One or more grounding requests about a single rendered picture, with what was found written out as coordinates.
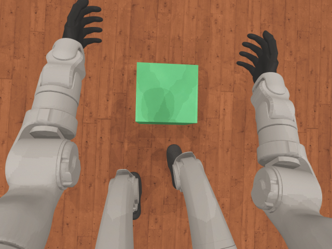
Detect robot left upper arm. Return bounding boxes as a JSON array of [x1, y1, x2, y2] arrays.
[[0, 138, 81, 249]]

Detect right robot hand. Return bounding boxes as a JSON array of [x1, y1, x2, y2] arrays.
[[237, 31, 279, 83]]

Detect right robot thigh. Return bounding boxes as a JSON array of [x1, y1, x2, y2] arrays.
[[172, 157, 237, 249]]

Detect left robot forearm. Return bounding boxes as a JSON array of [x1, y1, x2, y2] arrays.
[[5, 38, 86, 185]]

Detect carton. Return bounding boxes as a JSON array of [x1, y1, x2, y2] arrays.
[[135, 62, 198, 125]]

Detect right robot forearm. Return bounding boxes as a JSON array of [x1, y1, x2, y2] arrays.
[[251, 72, 322, 208]]

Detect robot right upper arm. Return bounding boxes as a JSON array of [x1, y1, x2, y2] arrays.
[[251, 165, 332, 249]]

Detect right robot foot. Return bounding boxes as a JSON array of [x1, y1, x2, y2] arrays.
[[167, 144, 182, 189]]

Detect left robot hand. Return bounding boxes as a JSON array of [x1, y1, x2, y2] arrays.
[[62, 0, 103, 49]]

